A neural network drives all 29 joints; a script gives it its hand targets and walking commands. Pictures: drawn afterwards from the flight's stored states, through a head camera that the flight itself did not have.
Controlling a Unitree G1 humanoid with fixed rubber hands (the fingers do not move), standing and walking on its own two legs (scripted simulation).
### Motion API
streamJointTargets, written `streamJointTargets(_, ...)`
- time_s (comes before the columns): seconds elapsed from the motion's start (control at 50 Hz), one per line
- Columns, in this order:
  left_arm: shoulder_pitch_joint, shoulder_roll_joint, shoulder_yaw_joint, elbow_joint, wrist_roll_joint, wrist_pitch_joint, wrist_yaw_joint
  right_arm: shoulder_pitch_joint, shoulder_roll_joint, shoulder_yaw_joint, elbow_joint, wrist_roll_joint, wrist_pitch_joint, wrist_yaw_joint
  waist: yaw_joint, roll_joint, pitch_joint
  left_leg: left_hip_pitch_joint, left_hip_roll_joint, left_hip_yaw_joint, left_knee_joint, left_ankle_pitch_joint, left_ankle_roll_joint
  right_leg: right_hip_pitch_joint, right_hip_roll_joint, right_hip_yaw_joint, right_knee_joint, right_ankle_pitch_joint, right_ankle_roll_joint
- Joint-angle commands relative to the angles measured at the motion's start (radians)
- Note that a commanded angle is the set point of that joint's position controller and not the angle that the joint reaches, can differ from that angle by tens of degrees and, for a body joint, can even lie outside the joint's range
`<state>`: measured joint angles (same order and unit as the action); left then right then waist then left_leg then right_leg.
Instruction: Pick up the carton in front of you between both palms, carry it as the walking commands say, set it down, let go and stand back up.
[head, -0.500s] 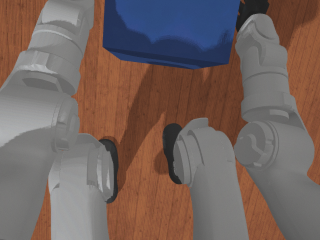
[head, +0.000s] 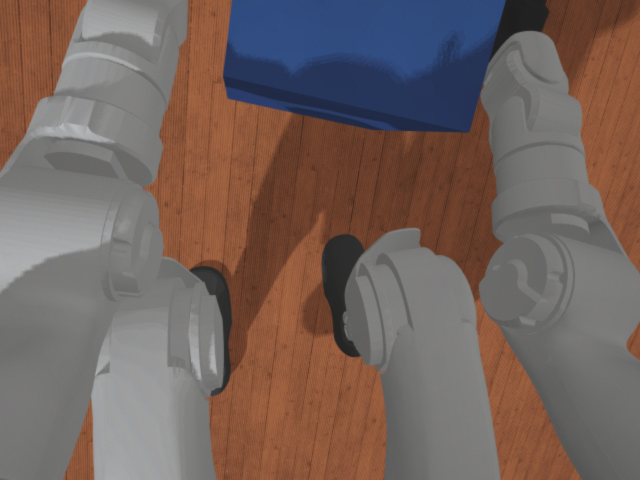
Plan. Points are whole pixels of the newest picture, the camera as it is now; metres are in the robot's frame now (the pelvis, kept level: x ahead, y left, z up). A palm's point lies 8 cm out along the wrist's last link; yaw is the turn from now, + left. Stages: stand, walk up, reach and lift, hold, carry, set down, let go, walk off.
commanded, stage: set down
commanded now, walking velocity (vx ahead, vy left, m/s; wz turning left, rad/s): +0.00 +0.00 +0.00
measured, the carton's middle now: (341, 12) +0.54 -0.08 -0.25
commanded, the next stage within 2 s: let go in 1.26 s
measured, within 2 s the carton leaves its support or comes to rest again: neither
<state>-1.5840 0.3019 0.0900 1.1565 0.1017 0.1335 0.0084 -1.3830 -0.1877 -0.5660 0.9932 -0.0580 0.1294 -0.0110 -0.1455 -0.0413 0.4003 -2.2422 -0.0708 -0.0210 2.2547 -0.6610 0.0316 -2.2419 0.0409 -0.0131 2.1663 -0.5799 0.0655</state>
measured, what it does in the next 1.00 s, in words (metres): rises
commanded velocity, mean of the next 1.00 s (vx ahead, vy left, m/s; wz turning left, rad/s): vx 0.00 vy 0.00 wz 0.00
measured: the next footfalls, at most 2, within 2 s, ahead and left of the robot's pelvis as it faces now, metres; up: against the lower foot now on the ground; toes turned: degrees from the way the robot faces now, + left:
none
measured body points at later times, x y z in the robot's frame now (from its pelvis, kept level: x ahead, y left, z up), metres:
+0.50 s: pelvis -0.01 -0.01 +0.04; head +0.35 +0.00 +0.30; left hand +0.61 +0.12 -0.10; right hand +0.51 -0.25 -0.09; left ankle +0.08 +0.10 -0.34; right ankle +0.12 -0.13 -0.34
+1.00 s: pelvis +0.01 -0.01 +0.17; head +0.36 +0.00 +0.46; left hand +0.61 +0.13 +0.05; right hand +0.51 -0.26 +0.06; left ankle +0.08 +0.10 -0.34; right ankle +0.12 -0.13 -0.34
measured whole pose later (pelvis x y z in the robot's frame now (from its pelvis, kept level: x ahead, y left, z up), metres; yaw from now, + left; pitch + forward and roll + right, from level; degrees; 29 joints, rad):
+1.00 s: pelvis +0.01 -0.01 +0.17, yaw +1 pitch +48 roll -2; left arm -1.42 0.45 0.11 1.03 0.01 0.24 -0.03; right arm -1.11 -0.16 -0.38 0.65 0.10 0.23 -0.12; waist -0.17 0.04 0.03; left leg -1.94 -0.05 -0.03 1.60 -0.51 0.01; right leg -1.95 0.04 0.01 1.54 -0.43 0.02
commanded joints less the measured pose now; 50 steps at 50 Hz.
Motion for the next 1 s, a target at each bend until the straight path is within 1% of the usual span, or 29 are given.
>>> streamJointTargets(0.0,-0.264,0.183,-0.065,-0.057,-0.036,-0.039,0.066,-0.136,-0.121,0.009,-0.004,0.073,-0.063,-0.050,-0.008,0.225,-1.049,0.620,0.031,-0.029,-0.183,0.447,-0.040,0.401,-0.002,-0.060,-0.106,0.420,0.033)
streamJointTargets(0.02,-0.320,0.261,-0.083,-0.067,-0.081,-0.037,0.075,-0.109,-0.211,-0.014,0.015,0.056,-0.085,-0.072,-0.094,0.209,-1.031,0.598,0.029,-0.056,-0.215,0.411,-0.045,0.409,-0.009,-0.085,-0.109,0.394,0.024)
streamJointTargets(0.04,-0.369,0.218,-0.094,-0.142,-0.136,-0.040,0.067,-0.154,-0.184,0.035,-0.039,0.086,-0.089,-0.091,-0.111,0.175,-1.088,0.587,0.042,-0.060,-0.168,0.434,-0.036,0.415,-0.003,-0.066,-0.105,0.441,0.014)
streamJointTargets(0.06,-0.384,0.233,-0.126,-0.123,-0.152,-0.041,0.059,-0.175,-0.173,0.088,-0.044,0.139,-0.085,-0.092,-0.069,0.223,-1.138,0.609,0.045,-0.050,-0.170,0.438,-0.033,0.431,-0.003,-0.055,-0.116,0.429,0.012)
streamJointTargets(0.14,-0.400,0.237,-0.216,-0.100,-0.254,-0.018,0.025,-0.137,-0.182,0.156,-0.021,0.215,-0.094,-0.089,-0.131,0.280,-1.158,0.654,0.051,-0.046,-0.186,0.397,-0.045,0.434,-0.020,-0.064,-0.131,0.438,-0.013)
streamJointTargets(0.16,-0.362,0.219,-0.245,-0.071,-0.264,-0.009,0.018,-0.178,-0.196,0.149,-0.030,0.226,-0.080,-0.085,-0.102,0.308,-1.143,0.663,0.061,-0.056,-0.201,0.444,-0.039,0.418,-0.035,-0.070,-0.118,0.434,-0.012)
streamJointTargets(0.2,-0.393,0.234,-0.212,-0.038,-0.288,0.000,0.013,-0.184,-0.185,0.175,-0.068,0.210,-0.085,-0.096,-0.129,0.198,-1.163,0.657,0.054,-0.052,-0.185,0.411,-0.028,0.476,-0.040,-0.081,-0.140,0.421,0.001)
streamJointTargets(0.22,-0.399,0.278,-0.187,-0.192,-0.309,-0.014,0.009,-0.205,-0.269,0.154,-0.121,0.192,-0.095,-0.109,-0.158,0.210,-1.257,0.606,0.047,-0.031,-0.165,0.381,-0.061,0.608,-0.044,-0.070,-0.143,0.464,-0.019)
streamJointTargets(0.26,-0.384,0.297,-0.241,-0.072,-0.310,0.003,0.004,-0.170,-0.188,0.207,-0.108,0.253,-0.072,-0.111,-0.121,0.215,-1.326,0.640,0.050,-0.026,-0.198,0.406,-0.023,0.666,-0.045,-0.067,-0.134,0.539,-0.004)
streamJointTargets(0.28,-0.414,0.300,-0.223,-0.199,-0.312,0.006,0.005,-0.171,-0.237,0.163,-0.176,0.231,-0.070,-0.122,-0.158,0.249,-1.424,0.679,0.039,-0.025,-0.227,0.392,-0.038,0.691,-0.048,-0.083,-0.150,0.531,-0.009)
streamJointTargets(0.32,-0.335,0.276,-0.242,-0.145,-0.267,0.034,0.011,-0.170,-0.176,0.217,-0.245,0.228,-0.035,-0.132,-0.099,0.236,-1.493,0.718,0.040,-0.007,-0.234,0.441,-0.033,0.720,-0.021,-0.075,-0.188,0.552,-0.003)
streamJointTargets(0.48,-0.292,0.296,-0.077,-0.155,-0.149,0.100,0.005,-0.084,-0.094,0.163,-0.343,0.191,0.047,-0.146,-0.113,0.231,-1.350,0.698,0.012,0.007,-0.376,0.279,-0.018,0.644,0.011,-0.085,-0.358,0.402,-0.007)
streamJointTargets(0.5,-0.260,0.292,-0.004,-0.255,-0.152,0.071,0.016,-0.107,-0.145,0.181,-0.338,0.176,0.043,-0.141,-0.048,0.180,-1.343,0.623,-0.010,0.033,-0.415,0.291,-0.013,0.676,0.011,-0.097,-0.357,0.384,-0.008)
streamJointTargets(0.54,-0.221,0.248,-0.049,-0.086,-0.132,0.078,-0.005,-0.037,-0.075,0.179,-0.263,0.171,0.053,-0.137,-0.081,0.243,-1.265,0.616,0.004,0.024,-0.425,0.287,-0.025,0.553,0.015,-0.072,-0.398,0.374,-0.006)
streamJointTargets(0.56,-0.229,0.269,0.003,-0.107,-0.106,0.071,-0.001,-0.022,-0.068,0.204,-0.273,0.180,0.038,-0.137,-0.058,0.187,-1.268,0.652,0.001,0.039,-0.448,0.245,-0.017,0.643,0.026,-0.094,-0.414,0.329,0.002)
streamJointTargets(0.58,-0.248,0.280,-0.007,-0.132,-0.128,0.072,-0.008,-0.034,-0.070,0.220,-0.322,0.198,0.037,-0.139,-0.102,0.176,-1.320,0.689,0.003,0.027,-0.484,0.232,-0.013,0.701,0.022,-0.104,-0.434,0.341,0.004)
streamJointTargets(0.62,-0.239,0.261,0.012,-0.123,-0.085,0.057,-0.001,-0.036,-0.051,0.196,-0.292,0.170,0.049,-0.140,-0.031,0.176,-1.290,0.658,-0.004,0.031,-0.521,0.276,-0.006,0.623,0.009,-0.087,-0.470,0.375,0.015)
streamJointTargets(0.66,-0.234,0.234,-0.030,-0.168,-0.123,0.071,0.000,0.002,-0.103,0.168,-0.379,0.170,0.033,-0.132,-0.133,0.224,-1.463,0.836,-0.003,0.010,-0.557,0.367,-0.022,0.681,0.024,-0.118,-0.494,0.459,0.005)
streamJointTargets(0.7,-0.308,0.261,-0.035,-0.351,-0.132,0.073,-0.002,-0.013,-0.125,0.167,-0.447,0.162,0.058,-0.144,-0.067,0.271,-1.703,0.979,-0.018,0.027,-0.538,0.516,-0.030,0.850,0.019,-0.081,-0.518,0.576,-0.002)
streamJointTargets(0.72,-0.228,0.263,-0.036,-0.193,-0.129,0.101,-0.006,0.043,-0.116,0.167,-0.441,0.178,0.073,-0.148,-0.160,0.270,-1.592,0.918,-0.018,0.044,-0.553,0.431,-0.033,0.806,0.043,-0.104,-0.564,0.534,-0.008)
streamJointTargets(0.74,-0.157,0.254,-0.010,-0.164,-0.090,0.114,-0.009,0.032,-0.097,0.204,-0.414,0.189,0.091,-0.141,-0.039,0.253,-1.497,0.849,-0.026,0.031,-0.624,0.396,-0.016,0.778,0.034,-0.092,-0.581,0.496,-0.001)
streamJointTargets(0.76,-0.175,0.251,-0.008,-0.142,-0.101,0.107,-0.024,0.058,-0.063,0.178,-0.382,0.168,0.092,-0.133,-0.082,0.205,-1.372,0.786,-0.025,0.048,-0.622,0.331,-0.016,0.739,0.044,-0.102,-0.600,0.423,0.011)
streamJointTargets(0.78,-0.145,0.255,0.042,-0.161,-0.052,0.101,-0.026,0.060,-0.072,0.166,-0.410,0.158,0.082,-0.132,-0.053,0.229,-1.397,0.759,-0.022,0.055,-0.642,0.340,-0.017,0.789,0.036,-0.093,-0.628,0.456,0.005)
streamJointTargets(0.8,-0.119,0.203,-0.003,-0.140,-0.101,0.097,-0.032,0.076,-0.114,0.160,-0.359,0.119,0.066,-0.122,-0.135,0.173,-1.357,0.739,-0.023,0.034,-0.657,0.317,-0.024,0.749,0.037,-0.099,-0.637,0.434,0.014)
streamJointTargets(0.82,-0.140,0.240,0.020,-0.146,-0.119,0.081,-0.042,0.051,-0.064,0.158,-0.401,0.108,0.057,-0.128,-0.089,0.125,-1.397,0.734,-0.019,0.035,-0.666,0.344,-0.010,0.834,0.029,-0.091,-0.643,0.485,0.020)
streamJointTargets(0.88,-0.203,0.259,0.066,-0.249,-0.117,0.073,-0.035,0.026,-0.125,0.163,-0.503,0.123,0.047,-0.116,-0.108,0.196,-1.502,0.842,-0.023,0.048,-0.713,0.381,-0.027,0.892,0.032,-0.078,-0.690,0.513,0.003)
streamJointTargets(0.9,-0.197,0.311,0.048,-0.248,-0.081,0.070,-0.036,0.039,-0.058,0.209,-0.437,0.181,0.068,-0.110,-0.012,0.202,-1.548,0.916,-0.023,0.055,-0.738,0.402,-0.011,0.905,0.035,-0.092,-0.688,0.505,0.020)
streamJointTargets(0.92,-0.180,0.269,0.036,-0.246,-0.089,0.081,-0.027,0.060,-0.099,0.175,-0.483,0.185,0.067,-0.104,-0.081,0.242,-1.590,0.969,-0.022,0.039,-0.767,0.449,-0.025,0.908,0.029,-0.093,-0.717,0.570,0.006)
streamJointTargets(0.98,-0.117,0.226,0.015,-0.227,-0.084,0.110,-0.049,0.113,-0.073,0.182,-0.464,0.131,0.094,-0.107,-0.090,0.229,-1.554,0.990,-0.026,0.045,-0.819,0.489,-0.027,0.958,0.037,-0.084,-0.800,0.604,0.011)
